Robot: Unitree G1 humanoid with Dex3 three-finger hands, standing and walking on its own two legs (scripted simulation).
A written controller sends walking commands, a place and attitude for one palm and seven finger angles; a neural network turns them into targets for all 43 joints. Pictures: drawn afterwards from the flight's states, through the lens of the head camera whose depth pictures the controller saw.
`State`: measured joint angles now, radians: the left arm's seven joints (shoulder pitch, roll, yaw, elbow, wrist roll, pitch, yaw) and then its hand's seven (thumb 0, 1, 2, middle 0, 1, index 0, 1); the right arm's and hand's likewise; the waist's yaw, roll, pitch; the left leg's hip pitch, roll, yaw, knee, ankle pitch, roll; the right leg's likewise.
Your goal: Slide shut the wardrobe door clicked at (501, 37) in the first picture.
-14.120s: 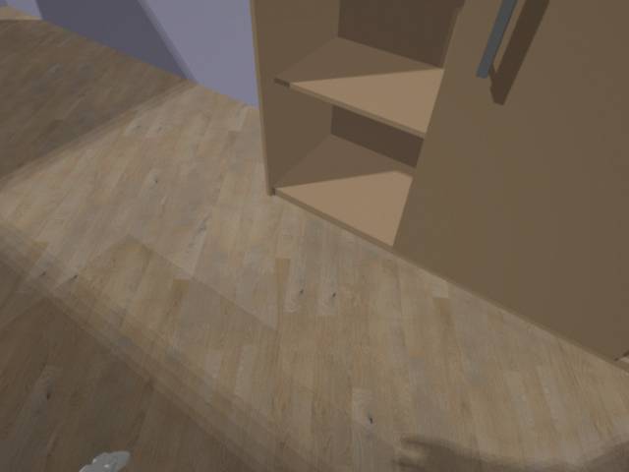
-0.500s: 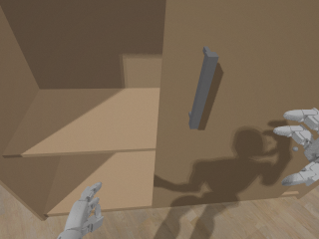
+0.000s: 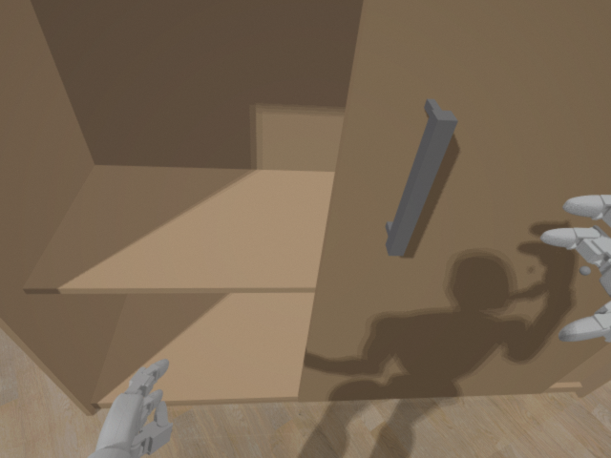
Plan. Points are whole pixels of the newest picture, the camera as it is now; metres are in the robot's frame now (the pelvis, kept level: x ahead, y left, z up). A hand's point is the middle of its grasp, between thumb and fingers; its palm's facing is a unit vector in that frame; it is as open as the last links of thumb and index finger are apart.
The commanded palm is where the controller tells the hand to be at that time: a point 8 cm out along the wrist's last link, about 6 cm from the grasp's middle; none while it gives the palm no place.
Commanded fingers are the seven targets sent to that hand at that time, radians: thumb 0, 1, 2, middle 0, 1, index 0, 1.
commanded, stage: raise the hand with hooked fingers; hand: right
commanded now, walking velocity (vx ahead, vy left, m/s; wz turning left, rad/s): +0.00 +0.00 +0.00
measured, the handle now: (411, 184) +0.44 -0.13 +0.17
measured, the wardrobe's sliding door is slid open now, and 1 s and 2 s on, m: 0.62 0.62 0.62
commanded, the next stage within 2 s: move the hooked fingers beside the handle in 0.14 s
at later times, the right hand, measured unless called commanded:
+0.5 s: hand (567, 258) +0.29 -0.26 +0.19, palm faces +0.02 +0.99 -0.11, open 14.0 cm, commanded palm +0.26 -0.31 +0.19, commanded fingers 0.00 0.50 -0.30 0.30 1.20 0.30 1.20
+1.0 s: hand (535, 235) +0.33 -0.25 +0.19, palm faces -0.02 +1.00 -0.08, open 14.0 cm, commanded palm +0.30 -0.29 +0.19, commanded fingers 0.00 0.50 -0.30 0.30 1.20 0.30 1.20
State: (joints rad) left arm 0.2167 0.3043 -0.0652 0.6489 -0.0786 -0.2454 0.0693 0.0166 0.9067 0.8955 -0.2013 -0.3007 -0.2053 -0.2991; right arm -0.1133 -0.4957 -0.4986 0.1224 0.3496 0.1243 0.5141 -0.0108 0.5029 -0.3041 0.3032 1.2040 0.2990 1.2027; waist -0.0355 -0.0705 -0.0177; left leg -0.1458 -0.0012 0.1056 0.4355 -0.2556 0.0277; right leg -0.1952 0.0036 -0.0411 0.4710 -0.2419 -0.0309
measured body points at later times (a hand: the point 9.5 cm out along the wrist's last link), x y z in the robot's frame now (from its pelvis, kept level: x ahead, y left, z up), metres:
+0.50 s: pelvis +0.00 +0.01 +0.00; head -0.01 +0.04 +0.45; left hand +0.19 +0.25 -0.08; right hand +0.29 -0.32 +0.20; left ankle -0.01 +0.10 -0.74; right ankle +0.01 -0.10 -0.74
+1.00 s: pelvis +0.00 +0.00 +0.00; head -0.01 +0.02 +0.45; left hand +0.17 +0.23 -0.09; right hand +0.32 -0.30 +0.20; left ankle -0.01 +0.10 -0.74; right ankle +0.01 -0.10 -0.74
